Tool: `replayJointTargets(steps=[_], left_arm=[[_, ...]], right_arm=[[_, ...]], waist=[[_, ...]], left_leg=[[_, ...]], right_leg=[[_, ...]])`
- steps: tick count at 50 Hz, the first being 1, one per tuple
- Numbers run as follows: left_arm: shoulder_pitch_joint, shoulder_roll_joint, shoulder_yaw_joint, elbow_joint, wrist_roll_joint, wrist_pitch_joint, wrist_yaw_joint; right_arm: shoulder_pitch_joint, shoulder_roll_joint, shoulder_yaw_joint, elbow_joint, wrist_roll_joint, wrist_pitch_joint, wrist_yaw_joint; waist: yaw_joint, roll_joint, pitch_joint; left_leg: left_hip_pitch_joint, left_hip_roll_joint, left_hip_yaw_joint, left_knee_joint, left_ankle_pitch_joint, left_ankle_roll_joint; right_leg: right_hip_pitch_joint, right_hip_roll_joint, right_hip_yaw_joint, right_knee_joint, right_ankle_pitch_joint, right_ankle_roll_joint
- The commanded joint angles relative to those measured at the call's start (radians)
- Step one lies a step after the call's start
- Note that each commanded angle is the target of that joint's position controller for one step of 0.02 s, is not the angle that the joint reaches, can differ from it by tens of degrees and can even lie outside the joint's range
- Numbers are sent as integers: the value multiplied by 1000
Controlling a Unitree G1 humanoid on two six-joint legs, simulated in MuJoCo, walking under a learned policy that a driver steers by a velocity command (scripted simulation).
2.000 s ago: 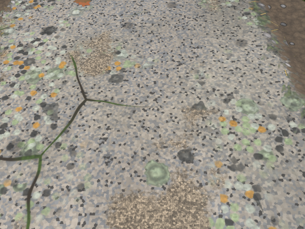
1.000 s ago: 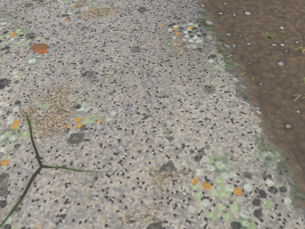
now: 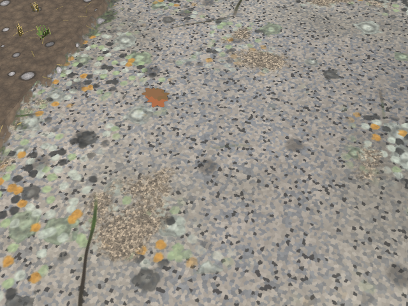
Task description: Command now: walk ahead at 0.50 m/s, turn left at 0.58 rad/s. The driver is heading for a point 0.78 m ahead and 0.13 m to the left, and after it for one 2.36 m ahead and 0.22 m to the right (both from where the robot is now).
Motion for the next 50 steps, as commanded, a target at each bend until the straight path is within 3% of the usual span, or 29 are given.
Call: replayJointTargets(steps=[1,4,8,10,11,12,13,14,15,16,17,18,19,21,23,28,31,34,36,37,38,39,40,41,42,43,44,46,50], left_arm=[[-70,157,37,-57,-3,-16,5],[-41,181,41,-34,-10,-6,9],[3,216,52,-3,-30,15,9],[0,246,62,-1,-38,27,14],[-2,261,67,-3,-42,34,18],[-15,258,64,-7,-47,40,22],[-3,223,49,-20,-30,37,26],[95,70,-3,-83,20,16,11],[7,133,1,-96,-9,-21,-2],[-104,195,18,-128,-50,-38,-9],[-121,178,10,-135,-45,-48,-5],[-115,175,12,-122,-18,-48,3],[-92,183,18,-115,-5,-39,4],[-72,167,18,-107,5,-18,3],[-103,137,9,-115,12,-4,5],[-282,81,-17,-149,2,-9,-10],[-347,99,-13,-169,-11,-20,-24],[-347,129,-1,-180,-11,-27,-33],[-268,144,11,-164,-10,-31,-30],[-163,174,28,-138,-3,-34,-24],[-1,224,41,-121,9,-36,-19],[105,296,66,-78,9,-24,-24],[119,204,43,-70,-24,-21,-33],[63,157,28,-77,-25,-16,-28],[4,144,20,-90,-11,-8,-25],[-30,127,13,-87,-4,-5,-24],[-47,110,6,-88,4,-8,-22],[-47,106,4,-79,-3,-12,-21],[-12,156,17,-49,-18,-9,-11]], right_arm=[[-31,-17,2,-78,-1,-13,13],[-134,-1,11,-105,-1,-23,32],[-219,-12,9,-149,3,-22,54],[-193,-42,-7,-156,-3,-18,58],[-126,-72,-23,-145,-7,-13,55],[21,-113,-50,-108,-5,-8,48],[202,-179,-84,-61,1,2,30],[180,-306,-100,-64,12,-4,18],[218,-234,-75,-99,5,-21,23],[186,-175,-56,-82,-7,-37,29],[133,-153,-48,-80,-6,-45,28],[62,-123,-38,-88,-7,-46,26],[18,-104,-30,-101,-20,-47,22],[-7,-103,-28,-100,-22,-51,15],[14,-119,-32,-80,-18,-54,2],[86,-125,-31,-27,-9,-48,-17],[146,-125,-29,15,-3,-49,-14],[168,-125,-29,40,-6,-40,-15],[151,-124,-29,46,-6,-32,-14],[145,-99,-20,43,-10,-30,-13],[143,-62,-2,22,-25,-30,-14],[280,3,17,20,0,-43,-15],[251,-67,9,28,5,-51,-15],[139,-117,-6,13,13,-55,-13],[67,-108,-2,-5,3,-57,-14],[26,-96,-3,-17,-12,-62,-11],[33,-83,-5,-15,-17,-62,-8],[64,-46,2,-1,-13,-56,-4],[-46,-5,20,-34,-26,-58,-4]], waist=[[-17,-124,7],[21,-111,34],[33,-113,62],[-5,-139,23],[-50,-152,-27],[-137,-134,-104],[-218,-70,-195],[-94,230,-275],[-166,131,-438],[-182,62,-284],[-139,4,-186],[-93,-37,-124],[-54,-14,-101],[-26,-7,-83],[-28,-17,-58],[-105,15,-20],[-135,23,0],[-125,44,10],[-77,65,-9],[-26,47,-83],[42,-35,-238],[8,-334,-362],[33,-290,-319],[46,-190,-174],[26,-115,-102],[6,-97,-37],[-21,-122,-32],[-42,-156,-42],[-19,-127,-10]], left_leg=[[-68,37,-20,-127,141,-3],[-26,22,33,-285,244,14],[-7,0,82,-398,181,57],[88,-54,134,-423,81,97],[191,-95,161,-431,38,122],[398,-139,178,-488,81,157],[709,-103,70,-504,108,203],[1058,179,-483,-558,-6,382],[1104,261,-783,-729,-195,444],[1007,231,-643,-762,-140,382],[859,191,-525,-764,-52,350],[718,150,-429,-767,64,324],[616,122,-370,-785,162,316],[513,98,-321,-818,260,322],[440,73,-260,-831,316,321],[386,8,-168,-822,195,245],[451,51,-213,-792,141,237],[562,103,-276,-728,188,223],[594,96,-277,-651,344,199],[579,42,-237,-520,460,174],[454,-17,-176,-253,339,134],[81,-179,-70,101,-152,47],[-70,-153,-134,220,-336,41],[-125,-106,-128,253,-258,43],[-105,-59,-77,222,-184,44],[-94,-28,-56,156,-130,40],[-41,2,-52,106,-90,39],[13,14,-27,40,-72,26],[-5,28,6,-187,60,-2]], right_leg=[[53,-273,133,-165,253,-157],[74,-266,46,-165,270,-134],[173,-301,-11,-126,353,-108],[211,-303,-52,-14,655,-87],[214,-296,-73,104,816,-76],[152,-269,-106,295,871,-51],[-67,-232,-109,572,663,-11],[-542,-48,-60,947,-310,53],[-649,-5,183,1078,-401,47],[-729,-52,198,1068,-297,28],[-701,-91,190,982,-209,19],[-635,-122,190,896,-158,27],[-559,-142,198,846,-122,34],[-496,-139,182,781,-92,61],[-485,-124,164,689,-29,90],[-396,-67,144,325,310,102],[-386,-59,157,244,336,78],[-396,-53,161,192,217,33],[-294,-30,124,148,148,-8],[-133,-37,123,135,172,-42],[131,-183,277,171,207,-111],[472,-380,717,92,-18,-277],[474,-405,876,-11,-249,-271],[359,-374,743,-29,-271,-227],[238,-331,625,-43,-183,-200],[136,-295,550,-69,-77,-201],[79,-263,492,-88,9,-190],[32,-232,415,-121,115,-197],[1,-223,318,-169,230,-210]])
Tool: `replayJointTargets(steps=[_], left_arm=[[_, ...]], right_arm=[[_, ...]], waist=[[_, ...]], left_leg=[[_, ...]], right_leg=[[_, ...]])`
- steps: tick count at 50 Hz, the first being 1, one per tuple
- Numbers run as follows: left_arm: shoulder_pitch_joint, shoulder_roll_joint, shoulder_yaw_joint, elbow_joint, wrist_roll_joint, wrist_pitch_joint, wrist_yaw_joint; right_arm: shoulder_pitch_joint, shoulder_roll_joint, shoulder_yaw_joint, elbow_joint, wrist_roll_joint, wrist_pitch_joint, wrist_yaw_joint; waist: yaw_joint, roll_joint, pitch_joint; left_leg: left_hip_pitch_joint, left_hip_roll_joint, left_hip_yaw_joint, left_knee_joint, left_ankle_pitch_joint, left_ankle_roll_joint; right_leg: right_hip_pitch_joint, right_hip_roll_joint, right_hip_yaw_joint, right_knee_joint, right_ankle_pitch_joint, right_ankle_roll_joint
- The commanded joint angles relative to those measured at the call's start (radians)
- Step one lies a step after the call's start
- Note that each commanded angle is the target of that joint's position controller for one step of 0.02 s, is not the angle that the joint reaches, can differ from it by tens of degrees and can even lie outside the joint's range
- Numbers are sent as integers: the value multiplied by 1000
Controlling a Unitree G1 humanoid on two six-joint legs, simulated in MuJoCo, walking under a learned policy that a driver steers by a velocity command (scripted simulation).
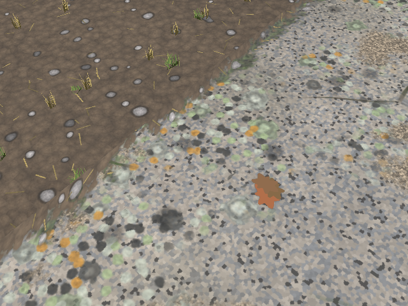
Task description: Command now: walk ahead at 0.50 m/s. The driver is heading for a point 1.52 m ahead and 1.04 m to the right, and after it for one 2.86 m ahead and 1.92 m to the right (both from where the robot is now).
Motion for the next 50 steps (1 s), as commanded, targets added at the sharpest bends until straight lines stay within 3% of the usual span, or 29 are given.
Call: replayJointTargets(steps=[1,5,8,10,11,12,13,14,15,16,17,18,20,23,28,33,35,36,37,38,39,40,41,42,43,44,45,47,50], left_arm=[[-34,171,41,-58,-11,-11,11],[38,192,47,-26,-23,7,20],[66,198,51,-12,-29,22,28],[56,212,58,-11,-27,32,34],[48,201,54,-13,-25,34,35],[44,162,40,-23,-15,32,33],[47,82,13,-58,17,30,35],[177,37,1,-83,-24,15,34],[123,148,28,-59,-44,16,37],[39,179,41,-75,-45,20,35],[13,162,41,-75,-37,25,37],[-6,149,45,-80,-27,32,35],[2,111,42,-86,-30,51,27],[-47,87,39,-118,-22,67,24],[-178,66,25,-164,-20,57,-4],[-310,76,23,-235,-19,59,-30],[-296,100,35,-251,-16,64,-35],[-248,123,47,-247,-14,68,-33],[-127,158,71,-219,-16,72,-29],[48,221,106,-171,-20,80,-14],[105,344,133,-159,-28,84,6],[93,337,118,-203,-26,65,-1],[76,257,92,-197,-17,48,-11],[37,228,83,-191,-14,37,-11],[-33,197,73,-197,-14,34,-9],[-84,167,62,-211,-6,32,-5],[-110,158,58,-225,2,32,0],[-108,168,61,-221,-1,26,9],[-60,193,69,-197,-8,26,29]], right_arm=[[-71,-28,-1,-83,-7,-21,2],[-192,-28,1,-104,4,-39,20],[-234,-54,-9,-120,10,-53,32],[-188,-84,-22,-108,12,-60,31],[-104,-109,-37,-83,9,-62,25],[24,-153,-57,-57,-3,-63,15],[194,-228,-75,-40,-15,-56,3],[203,-261,-79,-22,-20,-43,13],[160,-155,-55,-30,-8,-42,16],[112,-108,-41,-29,-2,-43,14],[56,-86,-32,-27,-7,-45,17],[16,-60,-27,-19,-12,-46,18],[-17,-56,-30,-4,-19,-57,15],[-16,-85,-43,25,-16,-69,9],[7,-133,-56,60,-12,-56,-3],[74,-177,-71,102,13,-28,-6],[70,-203,-79,106,22,-15,-9],[64,-220,-84,105,28,-8,-12],[51,-223,-84,101,33,0,-14],[59,-197,-72,97,27,0,-18],[135,-80,-33,52,-23,-13,-11],[114,-63,-14,25,-17,-49,1],[-12,-151,-37,1,27,-71,13],[-51,-143,-32,-16,37,-84,14],[-45,-135,-32,-1,15,-87,5],[-25,-144,-39,10,-4,-80,-1],[-10,-143,-42,14,-9,-67,1],[-1,-117,-38,18,-19,-49,0],[-99,-83,-25,-11,-22,-40,-3]], waist=[[-8,-111,-1],[31,-110,17],[22,-124,20],[-20,-139,3],[-68,-133,-40],[-131,-109,-139],[-186,56,-309],[-112,346,-389],[-136,183,-265],[-135,116,-150],[-104,54,-99],[-83,57,-55],[-51,82,-30],[-43,36,1],[-84,3,34],[-119,-2,71],[-90,22,41],[-56,42,-2],[19,35,-69],[102,-1,-160],[49,-259,-241],[37,-266,-412],[84,-145,-314],[55,-123,-191],[5,-58,-118],[-34,-74,-87],[-57,-95,-78],[-69,-90,-74],[-41,-89,-37]], left_leg=[[-53,22,-2,-179,144,-19],[51,-32,15,-383,302,-35],[97,-46,-11,-466,279,-18],[191,-53,-6,-506,223,6],[323,-62,9,-539,207,29],[534,-4,-28,-521,206,68],[809,205,-239,-491,197,121],[972,361,-657,-630,-72,256],[875,322,-623,-679,-215,229],[761,286,-460,-690,-169,195],[654,242,-356,-714,-52,180],[578,208,-272,-742,34,177],[486,183,-158,-795,138,178],[466,193,-54,-836,248,199],[500,171,114,-849,320,179],[633,212,187,-800,384,147],[676,216,220,-701,640,126],[684,210,238,-603,814,114],[653,186,266,-430,914,93],[506,145,283,-187,818,55],[85,24,276,192,81,-10],[-126,-120,33,395,-359,-27],[-229,-61,-47,420,-280,-4],[-241,-23,-32,353,-188,16],[-184,17,-31,265,-120,13],[-107,44,-37,191,-73,6],[-50,51,-38,162,-43,-4],[-16,40,-19,94,-1,-36],[-34,13,-11,-99,154,-72]], right_leg=[[32,-248,210,-171,204,-170],[14,-232,184,-145,200,-148],[63,-265,242,-93,160,-126],[76,-278,269,-32,182,-104],[55,-245,250,53,255,-81],[-24,-186,211,237,244,-48],[-206,-94,132,562,-60,-4],[-509,-13,111,822,-441,29],[-595,-76,165,929,-385,36],[-618,-107,148,935,-290,34],[-576,-141,135,914,-215,43],[-554,-164,135,871,-167,49],[-488,-190,124,844,-113,60],[-529,-200,126,771,-34,79],[-505,-184,71,496,187,69],[-510,-159,4,348,132,19],[-438,-112,-45,327,35,-18],[-354,-72,-78,327,-17,-41],[-191,-23,-103,288,-9,-71],[89,1,-69,245,39,-111],[449,-253,368,222,16,-247],[581,-402,857,24,-202,-384],[520,-385,762,-37,-214,-316],[383,-348,629,-38,-159,-279],[236,-303,518,-38,-52,-245],[125,-267,439,-51,51,-228],[56,-244,407,-73,104,-225],[-13,-223,352,-92,213,-236],[-55,-187,289,-98,228,-215]])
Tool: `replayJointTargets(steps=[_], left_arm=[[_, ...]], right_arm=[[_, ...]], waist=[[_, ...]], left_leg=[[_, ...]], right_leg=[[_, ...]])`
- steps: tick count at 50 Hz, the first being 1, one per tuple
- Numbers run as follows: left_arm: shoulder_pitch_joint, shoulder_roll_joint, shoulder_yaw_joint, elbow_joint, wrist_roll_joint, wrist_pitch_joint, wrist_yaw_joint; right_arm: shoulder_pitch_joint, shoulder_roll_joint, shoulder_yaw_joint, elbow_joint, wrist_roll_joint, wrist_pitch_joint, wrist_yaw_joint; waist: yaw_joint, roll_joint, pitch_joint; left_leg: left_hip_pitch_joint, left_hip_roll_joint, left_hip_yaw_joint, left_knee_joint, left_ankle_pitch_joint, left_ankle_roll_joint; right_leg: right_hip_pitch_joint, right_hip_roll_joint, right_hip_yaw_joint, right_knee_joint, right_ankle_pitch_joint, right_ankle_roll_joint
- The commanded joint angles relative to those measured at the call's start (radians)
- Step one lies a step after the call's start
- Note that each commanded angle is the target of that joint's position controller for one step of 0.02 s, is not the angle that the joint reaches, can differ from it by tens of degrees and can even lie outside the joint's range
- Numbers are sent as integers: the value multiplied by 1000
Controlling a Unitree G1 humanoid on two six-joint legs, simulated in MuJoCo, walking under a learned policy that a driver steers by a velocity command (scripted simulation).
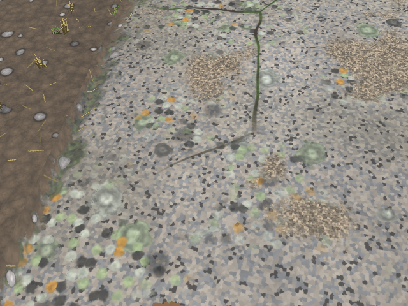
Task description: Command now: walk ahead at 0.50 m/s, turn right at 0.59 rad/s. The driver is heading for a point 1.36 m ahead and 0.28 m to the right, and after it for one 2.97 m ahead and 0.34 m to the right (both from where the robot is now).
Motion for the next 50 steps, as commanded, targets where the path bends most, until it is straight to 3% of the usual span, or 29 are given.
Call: replayJointTargets(steps=[1,4,7,10,11,12,13,14,15,16,17,18,20,22,25,29,33,36,37,38,39,40,41,42,43,44,45,47,50], left_arm=[[-27,176,50,-67,-7,-19,23],[14,186,54,-45,-13,-11,30],[52,181,55,-21,-20,-5,33],[44,176,58,-16,-17,5,38],[32,166,55,-19,-16,9,38],[28,132,43,-24,-12,9,35],[40,70,19,-40,2,8,31],[174,16,2,-72,-28,-1,31],[169,123,18,-46,-39,-2,36],[61,180,35,-53,-32,2,35],[7,176,37,-61,-21,7,37],[-30,164,39,-73,-11,7,34],[-22,125,37,-78,-22,15,22],[-39,90,29,-92,-23,25,18],[-92,73,22,-116,-17,26,13],[-193,54,11,-136,-17,12,-12],[-299,48,6,-177,-20,9,-37],[-267,92,27,-190,-12,16,-44],[-194,118,43,-176,-8,20,-42],[-39,158,70,-134,-10,23,-32],[132,220,97,-89,-13,33,-12],[89,327,102,-94,-19,23,-4],[127,234,75,-113,-15,8,-9],[90,195,60,-94,-4,-6,-15],[28,177,53,-90,-7,-14,-16],[-35,146,42,-92,-1,-17,-15],[-71,119,31,-99,11,-22,-13],[-86,116,29,-90,9,-35,-10],[-60,139,34,-53,6,-46,1]], right_arm=[[-37,-51,-10,-62,-3,-1,-2],[-138,-39,-1,-86,9,-10,12],[-180,-66,-8,-105,20,-23,25],[-136,-101,-24,-99,23,-35,31],[-76,-109,-32,-83,22,-39,28],[20,-134,-47,-61,13,-44,21],[162,-184,-60,-49,-3,-46,13],[247,-263,-80,-15,-12,-31,15],[228,-170,-61,-24,14,-27,23],[185,-108,-43,-35,17,-21,18],[137,-89,-34,-40,7,-14,16],[109,-66,-27,-31,4,-10,13],[97,-51,-22,-18,-1,-15,8],[105,-66,-28,0,7,-22,6],[114,-102,-39,21,7,-22,4],[122,-128,-42,39,11,-9,-1],[180,-162,-50,70,27,11,-3],[178,-204,-63,73,44,30,-9],[181,-216,-66,75,49,37,-12],[173,-206,-60,76,52,41,-15],[187,-158,-38,66,28,36,-17],[293,-13,11,13,-9,14,1],[216,-106,-3,28,26,-17,15],[113,-148,-17,-7,65,-29,21],[85,-131,-10,-13,57,-36,16],[81,-126,-12,-1,34,-35,10],[109,-128,-16,11,27,-25,10],[150,-100,-13,29,22,-2,11],[84,-68,-5,11,10,17,6]], waist=[[-17,-84,-60],[23,-107,-40],[34,-115,-34],[1,-152,-42],[-32,-163,-57],[-79,-150,-119],[-134,-44,-259],[-73,297,-371],[-93,218,-312],[-119,126,-189],[-105,62,-124],[-93,54,-71],[-64,97,-53],[-60,86,-39],[-65,53,-27],[-99,36,-4],[-127,28,32],[-74,64,-13],[-25,72,-63],[67,48,-143],[140,-40,-237],[-1,-309,-329],[81,-184,-449],[88,-142,-288],[48,-83,-195],[11,-60,-141],[-25,-75,-124],[-54,-78,-118],[-46,-64,-58]], left_leg=[[19,-30,16,-188,179,-30],[90,-76,20,-373,305,-29],[121,-92,-8,-457,301,-12],[185,-97,-18,-495,181,25],[264,-103,0,-524,162,45],[420,-82,-1,-548,157,76],[674,78,-154,-531,89,136],[975,294,-626,-633,-157,299],[947,310,-724,-688,-379,291],[834,266,-559,-700,-344,246],[722,223,-422,-708,-204,220],[636,185,-325,-727,-85,214],[551,143,-194,-772,26,203],[530,146,-117,-807,96,222],[554,160,-25,-832,209,241],[573,129,126,-833,294,210],[655,158,194,-811,352,189],[725,171,247,-666,749,162],[719,167,260,-543,894,155],[641,142,285,-353,904,131],[403,105,283,-71,610,96],[-21,-91,215,283,-333,40],[-95,-95,6,390,-366,48],[-167,-54,8,385,-277,62],[-144,-9,15,304,-189,70],[-92,23,20,232,-135,64],[-23,44,10,195,-95,59],[33,48,20,141,-59,37],[-17,47,31,5,62,-1]], right_leg=[[-5,-210,197,-153,187,-155],[-26,-195,201,-142,88,-120],[28,-225,273,-87,38,-109],[89,-252,353,0,58,-88],[85,-237,359,44,82,-73],[58,-186,329,155,119,-43],[-54,-121,247,428,-3,-6],[-415,15,116,754,-420,64],[-545,-67,139,893,-410,78],[-573,-101,122,924,-315,85],[-542,-135,91,909,-244,91],[-524,-161,88,863,-195,94],[-455,-198,70,810,-149,94],[-468,-210,50,768,-126,101],[-518,-220,43,657,-28,115],[-467,-207,-17,434,165,105],[-443,-184,-77,296,160,72],[-327,-114,-143,257,20,16],[-211,-74,-161,244,-21,-12],[18,-37,-163,177,43,-50],[335,-123,-8,166,61,-97],[623,-400,558,77,-98,-271],[637,-461,738,-53,-209,-298],[530,-427,577,-70,-133,-244],[384,-382,445,-73,-31,-208],[260,-346,351,-84,85,-183],[176,-318,291,-110,170,-174],[100,-304,235,-160,243,-182],[53,-285,146,-210,285,-178]])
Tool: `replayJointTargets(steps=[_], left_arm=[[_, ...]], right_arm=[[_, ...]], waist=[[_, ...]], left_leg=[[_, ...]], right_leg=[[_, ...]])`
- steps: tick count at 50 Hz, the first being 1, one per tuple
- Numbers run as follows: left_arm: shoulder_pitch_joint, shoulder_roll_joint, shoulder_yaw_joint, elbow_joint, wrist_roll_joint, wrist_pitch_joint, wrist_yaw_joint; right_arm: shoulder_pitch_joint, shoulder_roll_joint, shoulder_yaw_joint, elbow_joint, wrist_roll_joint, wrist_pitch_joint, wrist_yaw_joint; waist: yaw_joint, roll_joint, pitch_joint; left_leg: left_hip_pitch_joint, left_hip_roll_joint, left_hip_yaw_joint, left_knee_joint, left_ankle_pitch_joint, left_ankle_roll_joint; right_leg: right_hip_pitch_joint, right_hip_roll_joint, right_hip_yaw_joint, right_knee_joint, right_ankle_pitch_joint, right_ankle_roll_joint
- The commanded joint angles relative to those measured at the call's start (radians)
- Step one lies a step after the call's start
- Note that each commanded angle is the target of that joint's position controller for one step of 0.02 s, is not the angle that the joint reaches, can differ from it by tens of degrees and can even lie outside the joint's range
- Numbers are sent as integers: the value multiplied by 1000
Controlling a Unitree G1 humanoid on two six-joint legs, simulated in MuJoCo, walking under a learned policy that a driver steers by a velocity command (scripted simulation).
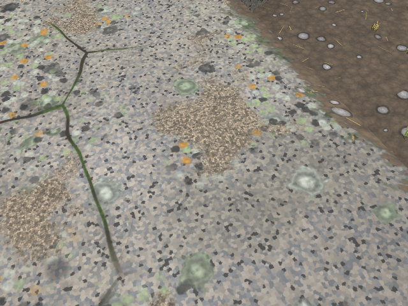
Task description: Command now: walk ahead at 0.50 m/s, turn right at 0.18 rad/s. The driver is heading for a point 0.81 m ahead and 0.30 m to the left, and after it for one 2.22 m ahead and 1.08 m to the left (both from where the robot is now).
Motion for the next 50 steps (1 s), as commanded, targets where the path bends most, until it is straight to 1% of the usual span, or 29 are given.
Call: replayJointTargets(steps=[1,5,8,10,13,14,15,16,17,18,19,20,21,22,25,27,31,34,36,38,39,40,41,42,43,44,45,47,50], left_arm=[[-30,154,40,-50,0,-28,16],[23,169,41,-5,-7,-23,26],[76,179,44,38,-13,-18,25],[96,184,47,62,-16,-8,28],[87,200,54,80,-17,7,37],[68,204,54,79,-15,13,39],[59,186,44,75,-6,18,42],[114,133,23,54,20,14,47],[224,41,-3,53,10,-7,34],[132,138,13,49,-7,-27,27],[21,173,23,14,-30,-41,21],[-42,166,19,0,-22,-51,24],[-59,158,22,-6,-4,-55,27],[-43,148,24,-7,5,-53,27],[-32,112,17,-10,13,-36,31],[-106,95,9,-33,14,-30,35],[-252,73,-1,-64,5,-43,24],[-321,92,4,-84,-7,-54,14],[-319,117,14,-86,-11,-62,9],[-240,141,28,-65,-12,-70,10],[-147,170,42,-43,-4,-74,17],[3,226,58,-27,11,-75,25],[74,304,79,6,16,-56,22],[58,215,60,-1,3,-52,16],[18,157,44,-8,-1,-50,18],[-32,135,35,-9,6,-48,17],[-66,107,27,-1,8,-45,17],[-90,95,24,13,13,-49,20],[-83,126,37,40,6,-59,21]], right_arm=[[1,-58,-14,-49,-10,6,-4],[-128,-27,-1,-76,-1,-7,11],[-201,-33,1,-101,7,-14,25],[-225,-44,-1,-117,6,-19,37],[-164,-72,-12,-108,3,-24,45],[-79,-95,-25,-86,1,-25,40],[70,-139,-47,-42,-1,-24,32],[224,-216,-65,-18,-8,-19,27],[274,-247,-73,8,2,-13,35],[257,-156,-47,-2,24,-12,36],[175,-128,-39,-21,18,-9,32],[120,-121,-36,-37,6,-6,28],[86,-108,-33,-46,-3,-5,26],[71,-89,-26,-53,-13,-6,22],[75,-98,-31,-54,1,-6,11],[96,-128,-43,-48,6,-4,-2],[154,-147,-53,-35,17,11,-20],[208,-145,-55,-24,25,25,-25],[212,-144,-58,-26,24,33,-30],[194,-134,-57,-36,19,40,-31],[192,-100,-46,-44,14,40,-29],[193,-34,-23,-66,-2,36,-25],[315,25,-3,-105,22,23,-23],[302,-77,-23,-86,36,22,-26],[211,-131,-40,-94,32,27,-26],[170,-122,-42,-101,24,32,-28],[140,-111,-45,-112,15,35,-25],[139,-74,-44,-124,24,48,-13],[96,-36,-36,-157,19,62,-6]], waist=[[-23,-77,-40],[30,-88,-5],[57,-90,26],[56,-95,32],[10,-124,-7],[-41,-130,-63],[-111,-113,-171],[-135,20,-331],[-81,281,-429],[-125,176,-375],[-122,106,-224],[-105,13,-141],[-75,-9,-93],[-44,10,-93],[-15,38,-77],[-31,31,-46],[-82,37,-28],[-102,42,-31],[-86,58,-36],[-33,77,-59],[13,67,-117],[76,-41,-253],[22,-364,-366],[40,-288,-298],[59,-195,-180],[41,-133,-123],[26,-129,-75],[-3,-167,-47],[-9,-132,-26]], left_leg=[[-54,21,-11,-129,160,-31],[-4,-25,17,-391,385,-24],[-18,-45,13,-481,394,-3],[-49,-54,6,-524,331,25],[42,-88,31,-555,207,71],[171,-123,66,-572,195,94],[386,-124,73,-558,233,129],[721,63,-160,-498,283,216],[990,228,-651,-658,5,365],[978,206,-712,-748,-173,332],[845,181,-581,-768,-151,296],[707,145,-490,-784,-49,284],[598,118,-426,-801,60,285],[536,90,-386,-820,138,283],[440,59,-303,-867,226,303],[393,40,-260,-887,232,295],[344,-11,-207,-866,193,242],[385,8,-259,-812,143,229],[429,28,-318,-760,112,211],[431,18,-344,-676,131,184],[395,-32,-318,-568,153,155],[284,-98,-235,-293,35,118],[-48,-220,-100,14,-330,64],[-173,-142,-130,160,-325,53],[-200,-111,-123,200,-232,49],[-170,-78,-101,191,-157,39],[-154,-55,-98,150,-108,32],[-92,-22,-81,108,-58,25],[-114,-9,-66,30,1,8]], right_leg=[[34,-263,188,-195,285,-171],[40,-231,117,-205,196,-122],[115,-272,137,-186,164,-121],[203,-310,154,-144,212,-112],[280,-330,160,-50,420,-79],[275,-303,136,51,592,-61],[221,-250,82,235,651,-30],[-17,-175,34,555,366,14],[-381,-4,55,853,-354,83],[-503,-55,144,943,-402,73],[-564,-102,121,936,-308,66],[-545,-138,101,892,-233,63],[-508,-166,98,824,-182,69],[-446,-184,105,780,-148,75],[-398,-185,82,646,-131,115],[-403,-176,72,514,-32,140],[-310,-125,67,257,210,161],[-268,-101,84,172,231,159],[-231,-101,100,129,178,143],[-115,-103,84,85,120,108],[37,-128,91,66,97,75],[276,-295,245,81,26,12],[553,-503,675,-7,-200,-138],[508,-511,759,-57,-386,-138],[403,-466,606,-67,-341,-98],[301,-422,477,-79,-199,-77],[225,-384,385,-101,-92,-71],[135,-345,260,-148,12,-63],[109,-356,156,-195,124,-91]])
Velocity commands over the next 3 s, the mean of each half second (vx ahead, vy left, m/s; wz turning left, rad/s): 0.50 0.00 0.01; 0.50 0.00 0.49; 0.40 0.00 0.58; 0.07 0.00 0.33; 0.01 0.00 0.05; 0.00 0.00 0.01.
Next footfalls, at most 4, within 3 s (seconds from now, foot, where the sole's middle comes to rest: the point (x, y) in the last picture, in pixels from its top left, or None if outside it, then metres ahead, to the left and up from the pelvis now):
0.30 left None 0.36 0.16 -0.78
0.80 right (240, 255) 0.64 -0.05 -0.78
1.30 left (144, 212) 0.80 0.30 -0.78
1.78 right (177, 168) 1.01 0.20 -0.78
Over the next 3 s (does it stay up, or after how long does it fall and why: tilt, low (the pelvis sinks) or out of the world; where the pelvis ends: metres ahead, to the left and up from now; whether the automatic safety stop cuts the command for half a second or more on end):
stays up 0.86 0.25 -0.01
